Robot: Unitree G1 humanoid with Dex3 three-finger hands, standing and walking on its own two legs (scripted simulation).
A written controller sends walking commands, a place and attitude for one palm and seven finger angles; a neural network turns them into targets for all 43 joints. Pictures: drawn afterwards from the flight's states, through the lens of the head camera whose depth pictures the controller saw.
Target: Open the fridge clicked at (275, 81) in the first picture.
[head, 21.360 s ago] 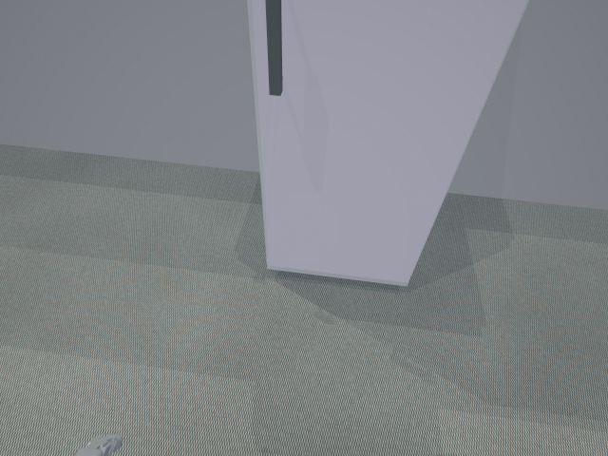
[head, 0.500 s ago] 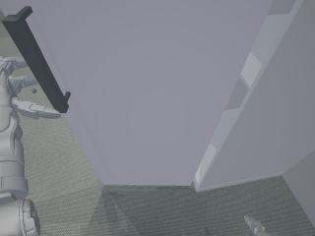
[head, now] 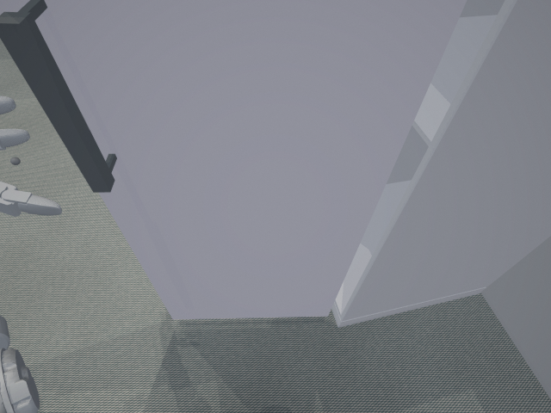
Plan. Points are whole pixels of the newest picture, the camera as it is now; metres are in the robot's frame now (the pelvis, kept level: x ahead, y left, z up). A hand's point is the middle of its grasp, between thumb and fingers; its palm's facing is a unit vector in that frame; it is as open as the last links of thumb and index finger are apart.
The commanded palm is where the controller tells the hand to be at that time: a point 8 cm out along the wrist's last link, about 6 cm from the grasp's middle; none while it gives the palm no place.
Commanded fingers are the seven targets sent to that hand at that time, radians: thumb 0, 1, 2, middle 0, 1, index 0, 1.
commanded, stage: slip the hand off the handle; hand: left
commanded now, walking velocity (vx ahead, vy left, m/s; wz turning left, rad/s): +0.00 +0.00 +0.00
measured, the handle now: (75, 109) +0.45 +0.29 +0.20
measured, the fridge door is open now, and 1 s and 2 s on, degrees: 78 78 78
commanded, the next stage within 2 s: draw the hand back to the body in 0.52 s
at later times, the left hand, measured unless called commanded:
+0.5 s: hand out of the picture +0.29 +0.33 +0.17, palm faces +0.37 -0.91 -0.18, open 14.7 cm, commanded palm +0.25 +0.36 +0.18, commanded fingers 0.00 -0.55 0.20 -0.25 -1.15 -0.25 -1.15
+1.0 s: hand out of the picture +0.24 +0.31 +0.18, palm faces +0.16 -0.99 -0.02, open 14.7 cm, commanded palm +0.20 +0.35 +0.18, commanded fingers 0.00 -0.55 0.20 -0.25 -1.15 -0.25 -1.15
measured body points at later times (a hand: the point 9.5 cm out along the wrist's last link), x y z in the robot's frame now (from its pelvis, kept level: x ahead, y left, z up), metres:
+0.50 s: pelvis -0.01 +0.01 +0.00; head -0.01 +0.01 +0.45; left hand +0.27 +0.37 +0.18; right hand +0.17 -0.22 -0.07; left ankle +0.01 +0.10 -0.72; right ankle -0.02 -0.13 -0.72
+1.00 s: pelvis -0.01 -0.02 +0.01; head -0.03 -0.03 +0.46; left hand +0.23 +0.37 +0.18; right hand +0.18 -0.25 -0.05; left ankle +0.01 +0.10 -0.72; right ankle -0.02 -0.13 -0.72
